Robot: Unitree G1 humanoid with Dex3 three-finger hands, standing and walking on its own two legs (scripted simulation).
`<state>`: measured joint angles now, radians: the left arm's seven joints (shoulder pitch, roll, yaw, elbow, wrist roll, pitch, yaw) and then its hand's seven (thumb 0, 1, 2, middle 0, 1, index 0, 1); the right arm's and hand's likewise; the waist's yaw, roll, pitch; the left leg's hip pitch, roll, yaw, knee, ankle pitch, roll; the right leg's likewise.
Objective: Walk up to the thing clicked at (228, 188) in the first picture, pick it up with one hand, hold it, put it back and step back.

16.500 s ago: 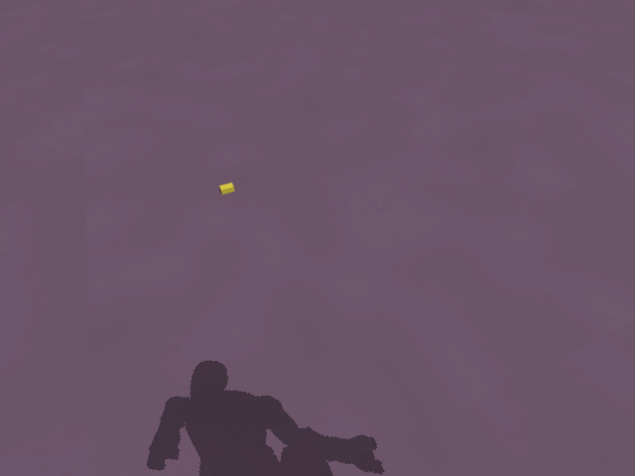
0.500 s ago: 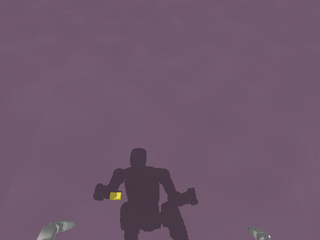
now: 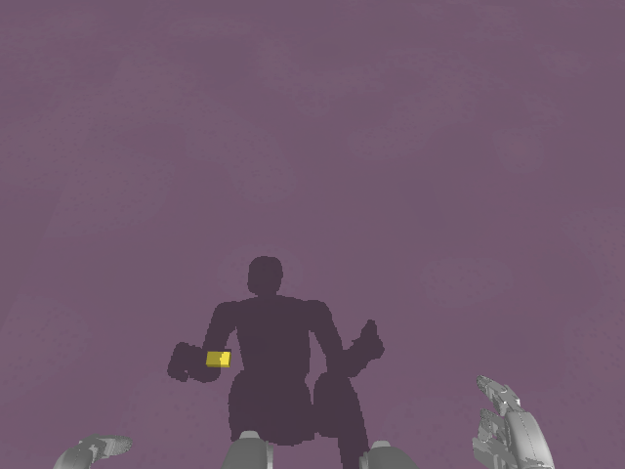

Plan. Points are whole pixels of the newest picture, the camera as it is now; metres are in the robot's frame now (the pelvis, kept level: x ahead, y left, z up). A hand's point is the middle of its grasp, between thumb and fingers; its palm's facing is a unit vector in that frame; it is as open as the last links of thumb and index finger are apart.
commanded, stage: rise first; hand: left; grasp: from above
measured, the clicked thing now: (218, 359) +0.45 +0.25 -0.67
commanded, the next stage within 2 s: none
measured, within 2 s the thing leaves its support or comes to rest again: neither
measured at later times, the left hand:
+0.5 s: hand out of the picture +0.13 +0.28 -0.20, palm faces -0.26 -0.80 -0.54, open 12.5 cm
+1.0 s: hand (157, 409) +0.28 +0.31 -0.39, palm faces -0.51 -0.31 -0.80, open 12.3 cm
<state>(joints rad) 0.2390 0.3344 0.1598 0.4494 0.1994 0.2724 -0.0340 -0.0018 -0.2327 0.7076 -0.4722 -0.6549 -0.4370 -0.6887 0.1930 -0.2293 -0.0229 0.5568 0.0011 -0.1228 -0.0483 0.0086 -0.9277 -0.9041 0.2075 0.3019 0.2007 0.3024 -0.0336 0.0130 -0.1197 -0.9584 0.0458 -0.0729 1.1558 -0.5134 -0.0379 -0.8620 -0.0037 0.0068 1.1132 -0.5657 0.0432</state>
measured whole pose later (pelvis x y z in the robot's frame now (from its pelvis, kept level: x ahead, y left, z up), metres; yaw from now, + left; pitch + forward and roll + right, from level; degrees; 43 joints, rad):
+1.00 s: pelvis -0.09 +0.00 -0.26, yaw -5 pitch +33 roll -5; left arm -0.47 0.66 0.22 0.92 0.87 -0.29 0.03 0.00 -0.26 0.76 -0.42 -0.71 -0.40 -0.73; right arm 0.06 -0.28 -0.04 0.71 -0.05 -0.08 0.08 0.01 -0.95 -0.91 0.21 0.30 0.20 0.30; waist -0.02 0.00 -0.10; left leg -2.05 0.03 -0.16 2.10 -0.64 -0.07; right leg -1.95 0.06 0.00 2.09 -0.73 0.06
